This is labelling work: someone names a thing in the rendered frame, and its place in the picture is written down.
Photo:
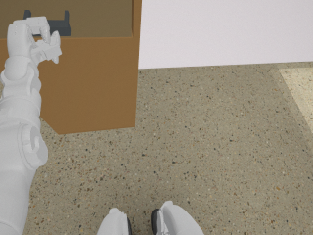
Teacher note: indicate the right robot thigh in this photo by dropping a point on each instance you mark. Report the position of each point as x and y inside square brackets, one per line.
[174, 220]

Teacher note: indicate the cabinet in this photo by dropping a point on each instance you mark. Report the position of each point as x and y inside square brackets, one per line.
[93, 87]

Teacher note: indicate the right robot shin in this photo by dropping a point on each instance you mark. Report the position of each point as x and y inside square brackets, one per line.
[167, 203]

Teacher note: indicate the handle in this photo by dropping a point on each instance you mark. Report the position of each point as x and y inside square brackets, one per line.
[61, 26]

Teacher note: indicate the robot left forearm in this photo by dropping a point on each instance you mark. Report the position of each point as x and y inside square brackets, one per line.
[20, 102]

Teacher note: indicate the robot left upper arm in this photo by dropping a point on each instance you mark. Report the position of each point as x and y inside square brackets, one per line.
[22, 152]

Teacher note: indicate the drawer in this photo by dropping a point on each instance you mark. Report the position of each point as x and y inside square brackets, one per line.
[87, 18]

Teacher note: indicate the robot left hand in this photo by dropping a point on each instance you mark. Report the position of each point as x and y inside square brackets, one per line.
[20, 41]

